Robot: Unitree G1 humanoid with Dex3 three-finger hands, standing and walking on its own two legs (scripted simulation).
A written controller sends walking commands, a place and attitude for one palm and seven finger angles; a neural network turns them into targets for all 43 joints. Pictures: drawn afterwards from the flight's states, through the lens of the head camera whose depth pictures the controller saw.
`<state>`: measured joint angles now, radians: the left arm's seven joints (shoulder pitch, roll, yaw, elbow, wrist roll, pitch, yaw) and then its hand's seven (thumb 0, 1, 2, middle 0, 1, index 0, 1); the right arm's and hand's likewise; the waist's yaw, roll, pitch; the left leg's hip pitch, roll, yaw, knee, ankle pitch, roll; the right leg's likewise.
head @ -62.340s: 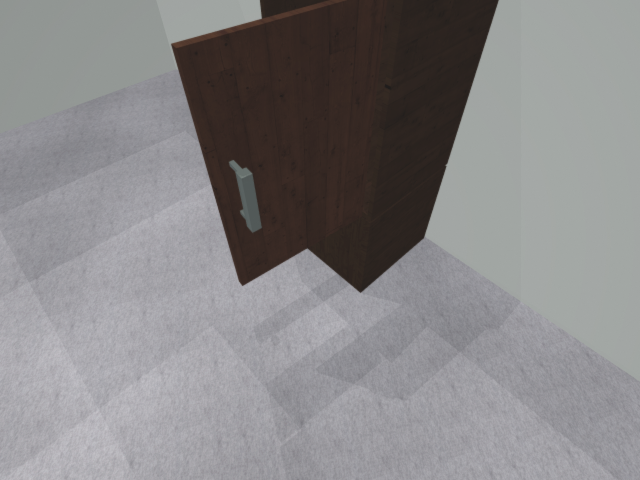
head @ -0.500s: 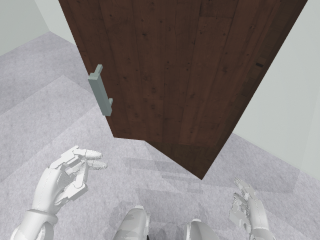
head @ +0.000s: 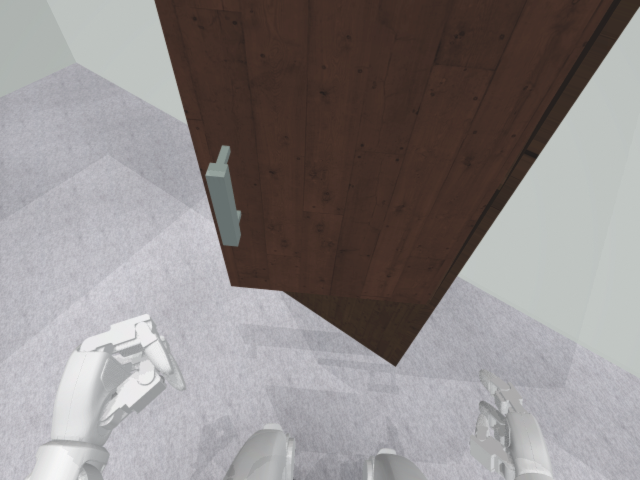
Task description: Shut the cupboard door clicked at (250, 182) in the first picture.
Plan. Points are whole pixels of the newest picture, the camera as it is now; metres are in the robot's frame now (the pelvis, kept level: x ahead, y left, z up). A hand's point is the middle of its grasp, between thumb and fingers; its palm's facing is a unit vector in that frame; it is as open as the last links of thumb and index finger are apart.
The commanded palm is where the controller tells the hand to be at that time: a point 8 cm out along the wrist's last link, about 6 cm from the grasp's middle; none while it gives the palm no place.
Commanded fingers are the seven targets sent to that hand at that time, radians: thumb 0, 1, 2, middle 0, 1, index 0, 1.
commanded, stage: raise the hand and make a fist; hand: left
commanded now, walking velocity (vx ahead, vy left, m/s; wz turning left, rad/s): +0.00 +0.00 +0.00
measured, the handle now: (228, 198) +0.46 +0.17 +0.06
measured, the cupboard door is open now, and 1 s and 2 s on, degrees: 30 30 30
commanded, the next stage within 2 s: bring the fist close to the handle in 0.72 s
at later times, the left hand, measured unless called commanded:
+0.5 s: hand (167, 374) +0.22 +0.19 +0.05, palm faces -0.01 -1.00 -0.01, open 3.1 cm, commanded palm +0.20 +0.24 +0.06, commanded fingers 0.00 0.90 0.90 -1.30 -1.50 -1.30 -1.50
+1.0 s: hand (184, 345) +0.25 +0.17 +0.06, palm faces +0.03 -1.00 -0.05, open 3.1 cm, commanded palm +0.23 +0.22 +0.06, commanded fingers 0.00 0.90 0.90 -1.30 -1.50 -1.30 -1.50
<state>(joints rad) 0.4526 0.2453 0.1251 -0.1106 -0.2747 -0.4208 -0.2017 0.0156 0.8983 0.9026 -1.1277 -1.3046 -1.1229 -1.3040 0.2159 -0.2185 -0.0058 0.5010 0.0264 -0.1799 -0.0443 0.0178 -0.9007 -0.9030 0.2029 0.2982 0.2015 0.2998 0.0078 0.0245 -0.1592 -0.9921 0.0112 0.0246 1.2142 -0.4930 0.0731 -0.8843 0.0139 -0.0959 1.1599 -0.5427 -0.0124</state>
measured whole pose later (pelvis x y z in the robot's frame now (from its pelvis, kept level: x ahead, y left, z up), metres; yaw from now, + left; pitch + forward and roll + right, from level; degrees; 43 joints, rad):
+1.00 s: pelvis +0.01 -0.03 +0.00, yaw +1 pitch +16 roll -3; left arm 0.29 0.26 0.16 0.03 -0.29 -0.42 -0.24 0.01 0.90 0.90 -1.30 -1.50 -1.30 -1.50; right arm 0.23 -0.24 0.02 0.51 0.03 -0.15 -0.04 0.02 -0.90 -0.90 0.21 0.30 0.20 0.30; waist 0.01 0.04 -0.17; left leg -0.99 0.02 -0.01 1.22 -0.51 0.03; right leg -0.88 0.03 -0.12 1.17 -0.57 -0.05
